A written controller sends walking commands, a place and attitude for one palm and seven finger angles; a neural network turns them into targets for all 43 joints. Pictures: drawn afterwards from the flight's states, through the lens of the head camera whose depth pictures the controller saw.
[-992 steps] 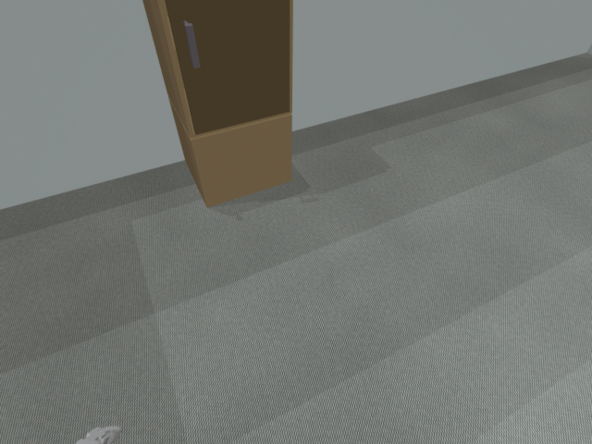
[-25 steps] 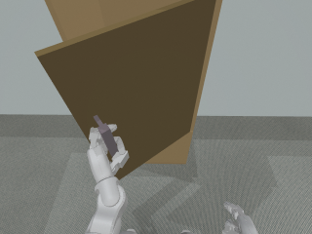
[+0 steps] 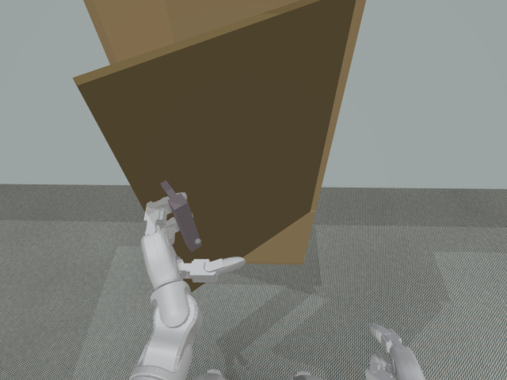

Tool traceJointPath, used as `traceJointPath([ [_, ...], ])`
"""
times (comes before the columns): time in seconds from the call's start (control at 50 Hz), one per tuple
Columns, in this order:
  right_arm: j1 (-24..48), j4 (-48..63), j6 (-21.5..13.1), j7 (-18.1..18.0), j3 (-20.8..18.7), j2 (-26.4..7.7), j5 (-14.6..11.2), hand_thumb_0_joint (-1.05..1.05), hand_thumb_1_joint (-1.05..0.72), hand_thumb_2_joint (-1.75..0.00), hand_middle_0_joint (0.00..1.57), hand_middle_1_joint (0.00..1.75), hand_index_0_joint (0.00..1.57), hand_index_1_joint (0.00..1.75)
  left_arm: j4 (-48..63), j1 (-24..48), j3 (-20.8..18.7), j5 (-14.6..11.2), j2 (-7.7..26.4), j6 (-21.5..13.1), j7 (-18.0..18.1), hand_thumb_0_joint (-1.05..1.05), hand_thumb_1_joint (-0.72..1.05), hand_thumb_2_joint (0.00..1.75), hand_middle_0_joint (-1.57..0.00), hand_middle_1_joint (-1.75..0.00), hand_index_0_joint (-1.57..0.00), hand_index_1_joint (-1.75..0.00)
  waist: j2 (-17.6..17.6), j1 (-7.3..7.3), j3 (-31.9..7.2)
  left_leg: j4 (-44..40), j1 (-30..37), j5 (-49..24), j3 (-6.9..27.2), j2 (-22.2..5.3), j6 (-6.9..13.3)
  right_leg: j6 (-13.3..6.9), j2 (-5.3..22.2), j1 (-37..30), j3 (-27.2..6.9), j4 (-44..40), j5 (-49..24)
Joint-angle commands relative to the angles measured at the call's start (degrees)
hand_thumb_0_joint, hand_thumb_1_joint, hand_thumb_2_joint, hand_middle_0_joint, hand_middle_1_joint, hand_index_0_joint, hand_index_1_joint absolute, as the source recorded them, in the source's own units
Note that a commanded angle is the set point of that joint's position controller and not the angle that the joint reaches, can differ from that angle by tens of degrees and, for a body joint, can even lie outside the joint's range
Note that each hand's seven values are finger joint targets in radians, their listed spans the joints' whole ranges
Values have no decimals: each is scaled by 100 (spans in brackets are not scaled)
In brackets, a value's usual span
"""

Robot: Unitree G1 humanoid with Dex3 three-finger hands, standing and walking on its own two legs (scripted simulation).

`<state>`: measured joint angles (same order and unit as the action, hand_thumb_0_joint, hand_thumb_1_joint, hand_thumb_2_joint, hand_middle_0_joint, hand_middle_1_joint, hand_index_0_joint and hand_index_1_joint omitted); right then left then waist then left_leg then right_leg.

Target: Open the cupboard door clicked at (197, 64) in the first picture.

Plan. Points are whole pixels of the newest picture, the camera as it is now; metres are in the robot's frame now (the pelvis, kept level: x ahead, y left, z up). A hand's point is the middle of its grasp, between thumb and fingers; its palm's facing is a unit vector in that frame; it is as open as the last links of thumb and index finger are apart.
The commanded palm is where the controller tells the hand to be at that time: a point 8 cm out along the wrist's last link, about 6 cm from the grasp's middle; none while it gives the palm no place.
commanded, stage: open thumb and fingers to let go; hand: left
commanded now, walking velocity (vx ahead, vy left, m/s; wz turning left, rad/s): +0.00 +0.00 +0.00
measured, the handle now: (180, 216) +0.36 +0.14 +0.05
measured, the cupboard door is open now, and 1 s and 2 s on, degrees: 38 40 39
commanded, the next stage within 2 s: slide the hand sideways off the handle in 0.22 s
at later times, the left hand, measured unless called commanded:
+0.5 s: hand (191, 264) +0.28 +0.11 +0.04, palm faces -0.09 -0.99 -0.10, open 16.1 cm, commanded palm +0.27 +0.15 +0.05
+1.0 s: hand (168, 284) +0.25 +0.14 +0.05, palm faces -0.05 -1.00 +0.00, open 16.2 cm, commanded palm +0.23 +0.19 +0.05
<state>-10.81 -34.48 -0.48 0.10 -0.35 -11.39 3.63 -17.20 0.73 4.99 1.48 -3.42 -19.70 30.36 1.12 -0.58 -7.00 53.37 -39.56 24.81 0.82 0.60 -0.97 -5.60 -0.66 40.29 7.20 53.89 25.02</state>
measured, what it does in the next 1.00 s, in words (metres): shifts its weight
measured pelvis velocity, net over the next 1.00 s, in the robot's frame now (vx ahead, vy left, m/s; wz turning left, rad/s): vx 0.00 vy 0.05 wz -0.03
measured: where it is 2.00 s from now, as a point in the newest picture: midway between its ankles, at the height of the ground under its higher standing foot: outside the picture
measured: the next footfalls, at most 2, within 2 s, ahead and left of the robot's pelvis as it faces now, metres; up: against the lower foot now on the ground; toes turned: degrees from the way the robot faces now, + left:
none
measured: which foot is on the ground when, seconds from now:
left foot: down 0.00-1.00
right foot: down 0.00-1.00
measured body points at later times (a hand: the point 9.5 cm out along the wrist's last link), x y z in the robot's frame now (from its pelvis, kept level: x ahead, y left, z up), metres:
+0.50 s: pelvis -0.01 +0.04 -0.01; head +0.03 +0.04 +0.44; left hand +0.28 +0.16 +0.05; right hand +0.15 -0.18 -0.11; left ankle +0.02 +0.13 -0.68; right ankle +0.02 -0.05 -0.68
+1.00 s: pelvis +0.00 +0.05 -0.01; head +0.04 +0.05 +0.44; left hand +0.25 +0.19 +0.05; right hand +0.17 -0.16 -0.09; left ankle +0.02 +0.13 -0.68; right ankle +0.02 -0.05 -0.68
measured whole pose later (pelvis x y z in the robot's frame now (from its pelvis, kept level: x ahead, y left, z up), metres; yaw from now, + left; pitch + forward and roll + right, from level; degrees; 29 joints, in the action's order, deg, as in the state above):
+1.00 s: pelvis +0.00 +0.05 -0.01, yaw -2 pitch +10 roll -2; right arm -14.0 -25.3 -2.0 0.4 2.6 -11.8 0.2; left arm 1.9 -16.2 9.6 -3.2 5.3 -18.4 4.4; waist 1.8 0.3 -6.0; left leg 59.1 -41.2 28.1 -1.5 1.3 3.2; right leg -1.8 0.1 41.2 4.9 56.9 25.9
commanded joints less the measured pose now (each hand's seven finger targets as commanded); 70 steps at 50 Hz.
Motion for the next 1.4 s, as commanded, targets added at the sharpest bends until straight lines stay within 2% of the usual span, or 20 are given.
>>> traceJointPath([
  [0.0, 290, 853, -285, -1, -184, -484, -14, 0, -90, -90, 20, 30, 20, 30, 1373, 1203, 130, 155, -81, -443, 71, 0, -50, 30, -22, -75, -22, -75, -499, -47, -1533, -358, 179, -804, 15, 87, 197, 534, 389, -1370, -1113, -1142, -1427],
  [0.06, 295, 918, -292, 30, -169, -499, 2, 0, -90, -90, 20, 30, 20, 30, 1329, 1188, 263, 225, -214, -383, 162, 0, -50, 30, -20, -60, -20, -60, -380, -27, -1450, -408, 316, -921, 25, 63, 210, 437, 234, -1095, -789, -946, -1355],
  [0.18, 321, 973, -263, 22, -141, -470, 40, 0, -90, -90, 20, 30, 20, 30, 1291, 1367, 308, 446, -293, -251, 416, 0, -50, 30, -15, -30, -15, -30, -421, -4, -1433, -447, 349, -917, 71, 40, 197, 367, 132, -874, -612, -801, -1088],
  [0.24, 315, 1021, -246, 20, -126, -464, 45, 0, -90, -90, 20, 30, 20, 30, 1275, 1238, 261, 448, -326, -133, 485, 0, -50, 30, -15, -30, -15, -30, -462, 65, -1484, -488, 366, -997, 91, 25, 180, 331, 85, -918, -537, -760, -1111],
  [0.3, 354, 1010, -240, 36, -106, -453, 35, 0, -90, -90, 20, 30, 20, 30, 1427, 1448, 456, 417, -528, -65, 513, 0, -50, 30, -15, -30, -15, -30, -336, 7, -1474, -496, 454, -1014, 109, 3, 157, 324, 65, -791, -467, -703, -1060],
  [0.32, -32, 881, -222, 48, -103, -680, -11, 0, -90, -90, 20, 30, 20, 30, 1446, 1207, 1576, 1027, 31, -265, -679, 0, -50, 30, -15, -30, -15, -30, -564, -466, -1187, -380, 563, -1002, 112, -21, 241, 348, 119, -574, -643, -679, -1415],
  [0.34, -63, 1003, -203, 6, -172, -688, -79, 0, -90, -90, 20, 30, 20, 30, 1733, 1467, 1007, 795, 539, -472, -1328, 0, -50, 30, -15, -30, -15, -30, -413, -319, -1533, -336, 552, -1149, 124, -18, 272, 298, 157, -765, -677, -614, -1657],
  [0.36, -38, 1035, -195, -38, -154, -664, -85, 0, -90, -90, 20, 30, 20, 30, 1805, 1480, 949, 749, 728, -624, -1712, 0, -50, 30, -15, -30, -15, -30, -304, -209, -1688, -353, 585, -1217, 110, 1, 277, 290, 160, -921, -725, -553, -1801],
  [0.42, 5, 1209, -342, -77, -93, -667, -245, 0, -90, -90, 20, 30, 20, 30, 2005, 1408, 1350, 248, 430, -732, -2740, 0, -50, 30, -15, -30, -15, -30, 26, -289, -1454, -450, 814, -1014, 203, -12, 256, 278, 113, -680, -624, -613, -1394],
  [0.46, 120, 1323, -441, -122, -37, -661, -381, 0, -90, -90, 20, 30, 20, 30, 2017, 1381, 1304, -488, 81, -565, -3019, 0, -50, 30, -15, -30, -15, -30, -11, -290, -1198, -608, 885, -665, 307, -33, 233, 298, 35, -539, -495, -761, -880],
  [0.52, 225, 1436, -535, -154, -17, -728, -451, 0, -90, -90, 20, 30, 20, 30, 1983, 800, 787, -991, 151, -298, -2874, 0, -50, 30, -15, -30, -15, -30, -358, -86, -1053, -808, 718, -258, 343, -23, 190, 325, 3, -620, -376, -851, -440],
  [0.62, 84, 1524, -527, 14, -50, -724, -319, 0, -90, -90, 20, 30, 20, 30, 2156, 297, 533, -359, 460, -342, -2180, 0, -50, 30, -15, -30, -15, -30, -329, 62, -1115, -723, 592, -535, 340, -46, 146, 301, 44, -437, -350, -505, -556],
  [0.64, 68, 1576, -507, 45, -66, -737, -302, 0, -90, -90, 20, 30, 20, 30, 2245, 89, 434, -236, 624, -361, -2099, 0, -50, 30, -15, -30, -15, -30, -244, 149, -1211, -699, 559, -686, 332, -41, 136, 270, 45, -523, -374, -453, -645],
  [0.7, 28, 1675, -442, 123, -78, -707, -297, 0, -90, -90, 20, 30, 20, 30, 2468, -324, 557, -118, 571, -379, -2085, 0, -50, 30, -15, -30, -15, -30, -125, 118, -1168, -619, 562, -759, 247, -64, 125, 270, 37, -481, -404, -452, -738],
  [0.74, 23, 1701, -380, 91, -72, -738, -309, 0, -90, -90, 20, 30, 20, 30, 2506, -335, 384, -129, 798, -328, -2159, 0, -50, 30, -15, -30, -15, -30, -287, 85, -1060, -625, 408, -603, 267, -60, 149, 266, 21, -543, -436, -506, -647],
  [0.88, 55, 1821, -433, -26, -24, -709, -368, 0, -90, -90, 20, 30, 20, 30, 3182, -709, 430, -463, 725, -277, -2485, 0, -50, 30, -15, -30, -15, -30, -69, 8, -1009, -588, 479, -564, 282, -56, 157, 296, -19, -516, -417, -523, -662],
  [1.02, -37, 1836, -511, -66, -30, -733, -358, 0, -90, -90, 20, 30, 20, 30, 3327, -1466, 31, -574, 1111, -257, -2716, 0, -50, 30, -15, -30, -15, -30, -177, 44, -925, -434, 221, -646, 233, -16, 163, 311, -19, -549, -442, -450, -828],
  [1.26, -109, 1873, -641, -174, -97, -740, -417, 0, -90, -90, 20, 30, 20, 30, 3976, -2699, -754, -1112, 1624, -386, -3370, 0, -50, 30, -15, -30, -15, -30, -12, 149, -1339, -113, 13, -1178, 101, 65, 196, 357, -10, -988, -614, -372, -1634],
  [1.34, -140, 1784, -690, -227, -125, -797, -433, 0, -90, -90, 20, 30, 20, 30, 3826, -2870, -909, -1268, 1774, -454, -3707, 0, -50, 30, -15, -30, -15, -30, -313, -9, -997, 58, -304, -978, 135, 57, 209, 413, 0, -835, -711, -428, -1505],
  [1.38, -100, 1795, -729, -245, -126, -810, -436, 0, -90, -90, 20, 30, 20, 30, 3868, -2824, -932, -1327, 1796, -506, -3857, 0, -50, 30, -15, -30, -15, -30, -131, -33, -912, 141, -391, -832, 130, 73, 201, 417, 28, -678, -776, -435, -1270],
])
